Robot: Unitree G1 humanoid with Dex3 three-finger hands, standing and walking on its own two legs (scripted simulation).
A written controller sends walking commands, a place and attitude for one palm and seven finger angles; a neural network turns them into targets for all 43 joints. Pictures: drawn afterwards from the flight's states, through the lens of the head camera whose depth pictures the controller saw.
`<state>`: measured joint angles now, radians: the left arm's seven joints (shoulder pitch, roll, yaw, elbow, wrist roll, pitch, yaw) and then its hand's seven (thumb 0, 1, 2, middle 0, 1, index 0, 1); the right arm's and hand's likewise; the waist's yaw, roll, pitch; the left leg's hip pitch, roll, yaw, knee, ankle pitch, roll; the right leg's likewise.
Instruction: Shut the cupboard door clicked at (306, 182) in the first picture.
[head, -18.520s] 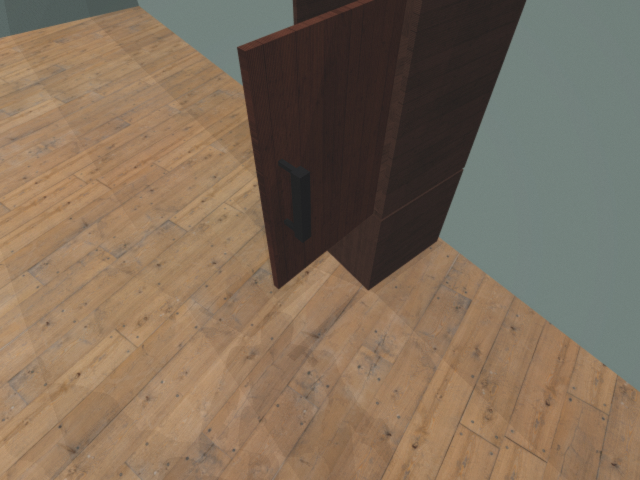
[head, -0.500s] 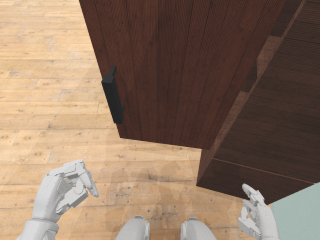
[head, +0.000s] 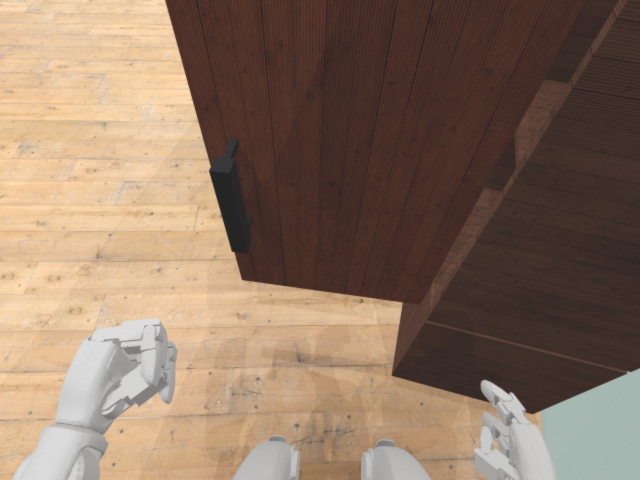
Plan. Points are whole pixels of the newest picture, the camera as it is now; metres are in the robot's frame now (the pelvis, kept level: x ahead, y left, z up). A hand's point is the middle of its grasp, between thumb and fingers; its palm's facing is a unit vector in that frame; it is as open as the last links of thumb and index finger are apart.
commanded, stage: raise the hand and make a fist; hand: left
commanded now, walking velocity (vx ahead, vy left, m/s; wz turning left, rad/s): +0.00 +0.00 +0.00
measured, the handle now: (237, 199) +0.47 +0.15 +0.05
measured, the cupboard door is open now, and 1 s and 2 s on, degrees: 97 97 97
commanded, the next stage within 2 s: bring the fist close to the handle in 0.24 s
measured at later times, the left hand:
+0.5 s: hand (181, 372) +0.23 +0.17 +0.05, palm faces -0.09 -1.00 -0.03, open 3.1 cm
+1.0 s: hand (226, 305) +0.31 +0.13 +0.05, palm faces -0.11 -0.99 -0.02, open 3.1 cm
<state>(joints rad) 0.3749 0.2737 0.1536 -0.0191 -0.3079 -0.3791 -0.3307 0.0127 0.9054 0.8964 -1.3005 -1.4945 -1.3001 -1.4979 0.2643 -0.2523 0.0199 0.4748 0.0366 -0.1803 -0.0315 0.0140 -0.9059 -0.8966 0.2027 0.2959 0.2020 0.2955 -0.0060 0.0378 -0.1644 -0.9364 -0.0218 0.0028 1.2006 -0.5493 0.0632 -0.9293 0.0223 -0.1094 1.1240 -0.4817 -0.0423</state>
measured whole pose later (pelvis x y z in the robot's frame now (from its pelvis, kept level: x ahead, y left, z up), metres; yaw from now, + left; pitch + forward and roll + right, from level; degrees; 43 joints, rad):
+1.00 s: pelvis +0.00 -0.01 +0.00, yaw +0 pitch +18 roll -2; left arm 0.03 0.23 0.07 0.22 -0.22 -0.36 -0.20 0.01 0.90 0.90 -1.30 -1.50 -1.30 -1.50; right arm 0.26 -0.26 0.02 0.53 0.04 -0.13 -0.02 0.01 -0.91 -0.90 0.20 0.30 0.20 0.30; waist -0.03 0.03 -0.17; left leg -0.94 -0.03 0.02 1.17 -0.54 0.05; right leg -0.95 0.02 -0.09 1.12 -0.48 -0.05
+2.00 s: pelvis +0.00 -0.02 +0.01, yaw +0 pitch +19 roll -1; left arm -0.33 0.23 0.10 0.61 -0.18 -0.42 -0.18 0.01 0.90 0.90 -1.30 -1.50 -1.30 -1.50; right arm 0.24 -0.25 0.02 0.57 0.04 -0.04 -0.01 0.01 -0.91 -0.90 0.20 0.30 0.20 0.30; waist -0.05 0.02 -0.16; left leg -0.94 -0.02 0.02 1.14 -0.52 0.04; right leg -0.97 0.02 -0.08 1.11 -0.47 -0.06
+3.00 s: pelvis +0.00 +0.00 -0.02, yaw -2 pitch +25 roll -2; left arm -0.96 0.38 0.20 1.15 -0.09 -0.38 -0.34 0.01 0.90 0.90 -1.30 -1.50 -1.30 -1.50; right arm 0.36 -0.27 0.04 0.61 0.01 0.02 0.02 0.01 -0.91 -0.90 0.20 0.30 0.20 0.30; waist -0.21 0.05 -0.15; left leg -1.14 -0.01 0.04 1.23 -0.54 0.07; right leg -1.16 0.04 -0.07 1.17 -0.46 -0.04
